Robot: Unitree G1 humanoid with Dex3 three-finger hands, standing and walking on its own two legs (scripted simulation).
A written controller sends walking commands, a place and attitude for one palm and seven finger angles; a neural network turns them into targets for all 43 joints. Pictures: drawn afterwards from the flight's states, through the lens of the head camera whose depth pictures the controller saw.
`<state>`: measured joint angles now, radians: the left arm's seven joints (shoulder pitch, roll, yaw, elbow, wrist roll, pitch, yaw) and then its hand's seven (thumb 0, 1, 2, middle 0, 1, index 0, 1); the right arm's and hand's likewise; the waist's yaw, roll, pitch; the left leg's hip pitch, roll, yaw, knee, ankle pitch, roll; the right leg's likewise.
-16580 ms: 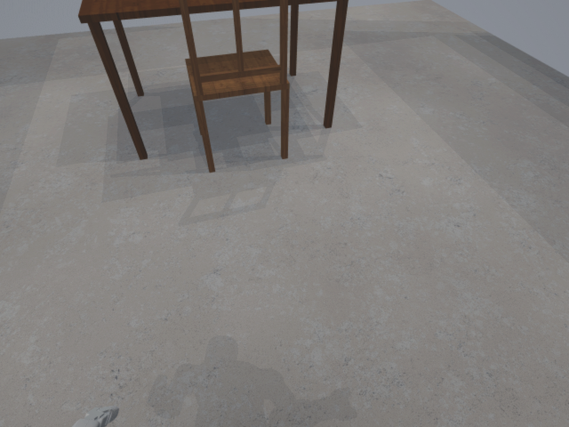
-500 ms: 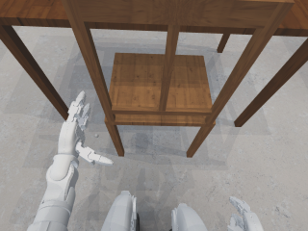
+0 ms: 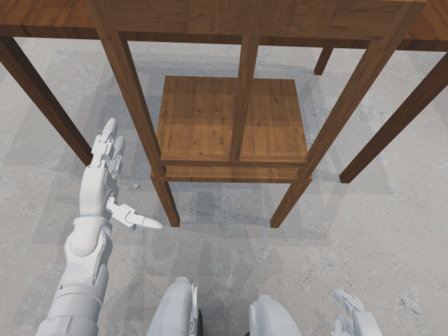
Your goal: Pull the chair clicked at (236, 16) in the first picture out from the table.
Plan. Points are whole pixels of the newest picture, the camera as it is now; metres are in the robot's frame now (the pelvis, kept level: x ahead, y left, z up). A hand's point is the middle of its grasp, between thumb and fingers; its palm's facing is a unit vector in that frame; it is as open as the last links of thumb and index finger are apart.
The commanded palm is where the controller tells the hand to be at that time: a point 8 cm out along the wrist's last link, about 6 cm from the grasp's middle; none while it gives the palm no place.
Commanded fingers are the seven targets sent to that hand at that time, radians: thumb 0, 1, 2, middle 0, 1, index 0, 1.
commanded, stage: aim the fingers beside a spindle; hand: left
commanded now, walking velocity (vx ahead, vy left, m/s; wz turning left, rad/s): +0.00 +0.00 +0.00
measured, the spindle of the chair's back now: (240, 112) +0.51 -0.01 +0.05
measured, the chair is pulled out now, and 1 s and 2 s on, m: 0.00 0.00 0.00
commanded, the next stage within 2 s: push the fingers through the gap in 1.18 s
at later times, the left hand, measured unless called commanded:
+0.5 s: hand (139, 199) +0.34 +0.16 +0.01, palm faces -0.02 -1.00 -0.02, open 17.0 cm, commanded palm +0.33 +0.21 +0.03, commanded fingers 0.00 -0.50 0.30 -0.06 -0.08 -0.06 -0.08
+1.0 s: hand (127, 191) +0.35 +0.18 +0.03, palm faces +0.04 -1.00 -0.05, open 16.9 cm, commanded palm +0.32 +0.22 +0.03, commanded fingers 0.00 -0.50 0.30 -0.06 -0.08 -0.06 -0.08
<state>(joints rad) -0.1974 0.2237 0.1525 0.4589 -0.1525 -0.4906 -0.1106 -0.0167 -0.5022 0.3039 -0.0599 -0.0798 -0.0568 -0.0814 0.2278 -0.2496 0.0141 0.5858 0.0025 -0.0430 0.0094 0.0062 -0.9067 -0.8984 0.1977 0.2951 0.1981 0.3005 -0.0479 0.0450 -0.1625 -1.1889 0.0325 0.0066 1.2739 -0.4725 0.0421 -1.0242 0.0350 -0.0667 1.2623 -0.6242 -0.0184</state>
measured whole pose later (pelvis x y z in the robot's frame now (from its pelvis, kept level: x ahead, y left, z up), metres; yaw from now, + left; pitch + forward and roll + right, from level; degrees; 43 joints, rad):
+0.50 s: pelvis +0.00 +0.00 +0.00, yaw +0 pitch +22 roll -3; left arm -0.16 0.22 0.14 0.48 -0.18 -0.45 -0.16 -0.02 -0.50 0.30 -0.06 -0.08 -0.05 -0.08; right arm 0.21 -0.25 0.01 0.57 0.01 -0.04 0.01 0.01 -0.91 -0.90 0.20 0.30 0.20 0.30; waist -0.05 0.04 -0.17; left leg -1.19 0.03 0.00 1.28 -0.47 0.04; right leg -1.02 0.04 -0.07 1.27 -0.63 -0.02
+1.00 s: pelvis +0.00 +0.00 +0.00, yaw +0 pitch +22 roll -4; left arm -0.15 0.24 0.18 0.43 -0.17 -0.50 -0.12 -0.02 -0.50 0.30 -0.06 -0.08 -0.06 -0.08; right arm 0.23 -0.25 0.02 0.59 0.00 -0.05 0.01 0.01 -0.91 -0.90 0.20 0.30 0.20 0.30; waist -0.05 0.04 -0.17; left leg -1.18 0.04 0.00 1.28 -0.47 0.04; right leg -1.02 0.04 -0.07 1.26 -0.62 -0.02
